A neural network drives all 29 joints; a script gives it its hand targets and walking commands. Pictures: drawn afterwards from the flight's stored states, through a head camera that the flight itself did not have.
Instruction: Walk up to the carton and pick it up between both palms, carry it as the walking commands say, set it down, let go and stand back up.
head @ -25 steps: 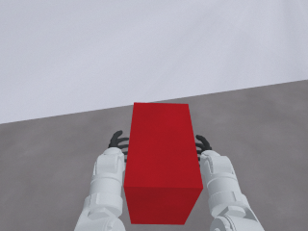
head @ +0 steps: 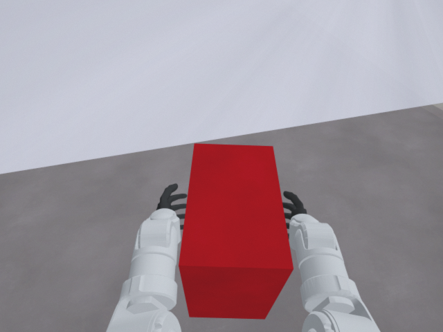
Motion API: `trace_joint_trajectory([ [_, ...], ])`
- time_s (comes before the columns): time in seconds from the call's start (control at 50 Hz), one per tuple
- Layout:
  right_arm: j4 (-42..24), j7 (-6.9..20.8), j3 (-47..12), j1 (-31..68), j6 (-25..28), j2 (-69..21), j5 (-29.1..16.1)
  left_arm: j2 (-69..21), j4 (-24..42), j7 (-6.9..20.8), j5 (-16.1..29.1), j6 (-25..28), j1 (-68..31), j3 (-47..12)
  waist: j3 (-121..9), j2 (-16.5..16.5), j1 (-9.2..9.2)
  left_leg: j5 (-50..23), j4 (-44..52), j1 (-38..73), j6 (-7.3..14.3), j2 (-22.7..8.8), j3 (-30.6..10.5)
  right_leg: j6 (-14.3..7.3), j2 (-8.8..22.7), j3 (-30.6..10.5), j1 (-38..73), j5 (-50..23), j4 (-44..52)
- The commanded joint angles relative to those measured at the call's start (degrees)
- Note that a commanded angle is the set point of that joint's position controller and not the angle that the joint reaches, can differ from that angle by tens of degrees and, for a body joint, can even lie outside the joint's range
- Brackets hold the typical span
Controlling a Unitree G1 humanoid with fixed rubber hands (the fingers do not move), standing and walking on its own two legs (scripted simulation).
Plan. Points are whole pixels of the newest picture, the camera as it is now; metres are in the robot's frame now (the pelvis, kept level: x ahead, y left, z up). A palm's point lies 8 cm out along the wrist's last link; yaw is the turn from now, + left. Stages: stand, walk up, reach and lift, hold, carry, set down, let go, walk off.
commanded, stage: reach and lift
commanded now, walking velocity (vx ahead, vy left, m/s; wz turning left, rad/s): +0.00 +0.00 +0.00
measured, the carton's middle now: (230, 233) +0.33 +0.00 -0.01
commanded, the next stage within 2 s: hold in 0.70 s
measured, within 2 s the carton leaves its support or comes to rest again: neither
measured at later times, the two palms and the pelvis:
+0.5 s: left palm (169, 222) +0.30 +0.11 +0.07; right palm (306, 234) +0.28 -0.14 +0.05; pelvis -0.01 -0.01 +0.00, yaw +0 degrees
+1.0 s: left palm (168, 224) +0.29 +0.12 +0.07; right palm (306, 234) +0.28 -0.14 +0.05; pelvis -0.01 -0.01 +0.00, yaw +0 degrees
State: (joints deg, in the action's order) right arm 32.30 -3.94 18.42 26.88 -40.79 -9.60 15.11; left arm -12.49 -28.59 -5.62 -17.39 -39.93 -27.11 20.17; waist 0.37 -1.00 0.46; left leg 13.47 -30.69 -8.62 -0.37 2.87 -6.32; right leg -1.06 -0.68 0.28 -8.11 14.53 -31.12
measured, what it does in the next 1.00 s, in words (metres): stands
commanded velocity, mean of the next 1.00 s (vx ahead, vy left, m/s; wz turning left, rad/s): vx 0.00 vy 0.00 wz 0.00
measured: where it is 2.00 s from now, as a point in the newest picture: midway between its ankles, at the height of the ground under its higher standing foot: outside the picture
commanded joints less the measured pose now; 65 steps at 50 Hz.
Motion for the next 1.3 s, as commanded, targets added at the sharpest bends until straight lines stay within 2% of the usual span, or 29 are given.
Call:
trace_joint_trajectory([
  [0.0,-14.6,12.6,-32.9,39.2,2.8,-58.9,-15.5,-63.6,1.3,12.9,16.1,-0.2,-27.3,-33.1,-19.4,1.1,-0.61,-14.9,5.3,8.8,-0.3,2.2,0.2,1.5,-3.3,-5.9,6.1,-13.4,6.4],
  [0.04,-13.5,12.7,-33.2,37.0,2.3,-59.8,-15.4,-62.9,2.5,13.0,16.4,-0.2,-27.9,-33.3,-18.4,1.2,-0.69,-14.5,5.9,7.5,-0.1,2.1,0.2,1.6,-3.2,-6.2,6.5,-13.8,6.6],
  [0.08,-14.1,12.7,-33.9,36.3,2.0,-59.3,-15.3,-60.9,3.6,13.3,16.4,0.0,-27.3,-33.1,-15.7,4.3,-0.56,-13.9,5.9,7.7,0.5,2.0,-0.2,2.0,-3.0,-6.6,4.7,-13.1,7.1],
  [0.1,-14.1,12.9,-34.4,36.1,1.8,-60.6,-15.7,-61.3,4.3,13.4,16.5,-0.3,-27.6,-33.3,-17.7,2.6,-1.55,-14.5,5.8,8.4,0.2,2.3,0.2,2.0,-2.8,-6.6,6.0,-14.1,7.2],
  [0.14,-13.2,12.4,-34.0,34.0,1.2,-60.2,-14.7,-59.3,3.8,13.7,15.8,-0.3,-26.3,-32.3,-17.2,5.6,-1.19,-13.1,6.2,7.9,0.6,2.3,0.1,2.8,-2.2,-7.0,6.3,-15.1,7.7],
  [0.18,-15.5,12.4,-36.0,36.3,1.5,-60.2,-15.8,-59.0,1.7,13.8,15.2,-0.4,-23.8,-30.8,-15.4,5.7,-2.78,-11.9,6.2,6.6,1.2,2.5,0.6,3.2,-1.6,-8.0,6.6,-15.6,7.8],
  [0.22,-18.0,12.1,-36.4,38.0,1.8,-60.1,-15.9,-59.8,1.4,14.3,15.5,-0.5,-24.1,-31.0,-15.6,5.2,-2.77,-11.6,6.1,6.7,1.2,2.6,0.5,2.8,-2.0,-7.9,6.6,-13.4,8.0],
  [0.26,-15.5,12.3,-35.0,38.3,1.5,-60.5,-15.5,-58.8,0.9,14.5,14.6,-0.5,-25.7,-29.6,-14.3,4.7,-2.81,-8.6,6.3,6.2,1.2,2.6,0.6,2.9,-1.8,-7.9,5.7,-9.7,8.6],
  [0.34,-15.4,12.1,-35.0,39.7,1.8,-60.6,-15.3,-58.7,0.2,15.0,14.7,-0.1,-27.4,-29.4,-10.8,5.7,-2.23,-4.6,6.0,6.4,1.7,2.6,1.3,2.6,-1.7,-7.8,1.6,-2.5,9.2],
  [0.36,-16.8,12.3,-36.1,43.3,2.4,-61.5,-16.2,-59.0,0.7,15.3,15.1,0.4,-29.5,-29.5,-13.5,6.3,-3.17,-3.9,5.2,7.1,1.8,2.5,1.1,2.4,-1.6,-8.1,1.7,-0.7,9.2],
  [0.4,-13.1,12.1,-33.9,41.1,1.6,-61.2,-15.0,-58.4,0.2,15.2,14.9,0.4,-30.3,-28.9,-11.2,8.6,-2.07,-1.4,5.7,5.4,2.0,2.4,1.4,2.8,-1.9,-7.4,1.0,2.5,9.8],
  [0.42,-12.2,12.3,-33.6,42.0,1.6,-61.8,-15.0,-57.8,-0.3,15.3,14.1,0.3,-30.7,-28.0,-10.9,6.3,-2.72,0.2,5.6,5.2,1.8,2.5,1.4,2.4,-1.3,-7.7,0.1,4.5,10.0],
  [0.46,-13.8,12.3,-33.1,42.3,1.9,-60.4,-15.2,-59.6,-1.9,15.3,14.5,-0.1,-29.8,-28.2,-9.0,5.4,-1.94,0.3,5.8,5.6,1.7,2.4,1.7,1.8,-1.3,-7.7,-0.9,5.2,10.4],
  [0.48,-13.1,12.3,-32.9,41.6,1.7,-60.5,-14.9,-59.2,-1.8,15.2,14.2,-0.1,-28.6,-28.1,-10.4,7.1,-2.02,-1.2,5.9,6.1,1.8,2.3,1.5,2.0,-1.7,-7.2,-0.1,3.4,10.1],
  [0.52,-13.6,12.6,-33.7,41.7,2.0,-61.7,-15.7,-60.3,-1.0,15.3,14.5,-0.3,-29.1,-29.5,-11.7,3.7,-1.92,-0.7,5.4,7.0,1.5,2.7,1.8,1.5,-1.4,-7.5,-0.4,3.5,10.0],
  [0.54,-14.6,12.5,-33.8,40.7,2.1,-61.1,-15.6,-60.6,0.9,15.4,15.5,-0.1,-30.0,-31.2,-12.5,3.3,-0.89,-1.7,5.3,7.2,1.3,2.7,1.7,1.6,-1.8,-7.3,0.3,2.1,9.5],
  [0.62,-15.6,12.9,-35.4,38.9,1.6,-61.4,-16.2,-61.7,2.1,15.2,16.2,-0.4,-28.0,-32.3,-14.1,3.3,-1.07,-5.1,5.7,7.1,1.2,2.5,0.9,1.7,-2.3,-6.6,2.2,-2.2,8.5],
  [0.64,-15.3,13.0,-34.6,37.8,1.4,-60.4,-15.8,-62.8,1.8,15.1,16.4,-0.9,-26.9,-32.6,-14.7,3.0,-0.04,-5.5,6.0,7.7,0.9,2.5,1.0,1.7,-2.6,-6.2,2.4,-2.8,8.6],
  [0.66,-17.3,13.0,-36.0,38.1,1.7,-61.1,-16.7,-62.8,2.3,15.0,16.3,-0.7,-25.4,-33.3,-15.2,1.9,-0.77,-7.3,6.0,7.7,0.9,2.4,0.9,1.8,-2.5,-6.4,3.2,-5.0,8.3],
  [0.8,-16.3,13.3,-36.4,35.9,0.2,-61.0,-16.1,-61.7,3.0,15.0,15.7,-1.4,-23.0,-32.3,-15.4,4.7,-0.95,-6.7,6.5,7.8,1.1,2.1,0.4,2.1,-2.6,-6.0,3.1,-4.2,8.6],
  [0.84,-15.9,13.5,-36.7,34.2,0.1,-62.0,-16.4,-61.6,3.4,15.2,15.6,-1.6,-22.3,-32.6,-14.4,3.9,-1.57,-6.9,6.7,6.9,1.2,2.5,0.7,2.2,-2.4,-6.4,3.1,-4.6,9.1],
  [0.9,-17.8,13.5,-37.5,36.3,0.7,-62.1,-17.1,-62.1,6.8,15.4,17.1,-1.1,-26.3,-34.6,-15.4,2.7,-0.62,-6.3,5.8,7.8,0.7,2.5,0.7,1.8,-2.5,-6.5,2.8,-3.8,8.8],
  [0.94,-16.1,13.3,-36.3,35.4,0.3,-61.8,-16.0,-62.2,5.2,15.3,16.7,-1.5,-26.0,-34.0,-14.3,4.3,0.00,-5.4,6.1,7.6,0.9,2.2,0.9,2.0,-2.6,-6.3,2.0,-2.6,8.8],
  [0.96,-14.7,13.4,-35.0,35.0,0.1,-61.8,-15.9,-61.1,4.7,15.4,15.9,-1.6,-25.4,-33.2,-14.5,2.4,-0.51,-4.9,6.5,7.1,0.8,2.3,0.8,1.7,-2.5,-6.1,2.5,-2.4,9.0],
  [1.08,-15.1,13.7,-35.5,35.5,0.3,-62.1,-16.1,-62.3,4.0,15.4,16.0,-1.6,-25.2,-32.8,-14.3,3.7,-1.29,-5.4,6.8,6.2,0.9,2.3,0.7,1.9,-2.7,-6.0,3.3,-3.2,8.6],
  [1.1,-15.6,13.8,-35.2,35.7,0.6,-61.9,-16.0,-61.9,4.7,15.6,15.9,-1.7,-26.1,-33.4,-13.6,2.1,-0.73,-4.9,6.7,5.9,0.7,2.4,0.6,1.5,-2.7,-6.0,2.8,-2.9,8.5],
  [1.24,-15.4,13.5,-35.1,35.0,0.4,-61.9,-15.9,-61.3,3.4,15.7,15.5,-1.7,-24.3,-32.3,-13.5,3.0,-1.04,-5.5,6.5,6.8,1.0,2.3,0.8,1.9,-2.3,-6.4,2.7,-3.3,8.8],
  [1.26,-16.7,13.5,-35.8,35.6,0.5,-62.6,-16.0,-62.2,4.9,15.9,16.6,-1.5,-26.0,-33.5,-14.7,4.5,-0.80,-6.5,6.4,7.1,0.9,2.3,0.8,1.9,-2.8,-6.1,3.0,-4.0,8.4],
  [1.28,-15.8,13.4,-35.4,33.6,0.3,-62.4,-15.9,-61.6,6.0,15.7,16.2,-1.7,-25.3,-33.8,-14.6,1.7,-0.42,-6.9,6.4,7.3,0.6,2.7,1.0,1.7,-2.5,-6.3,3.8,-5.0,8.7],
])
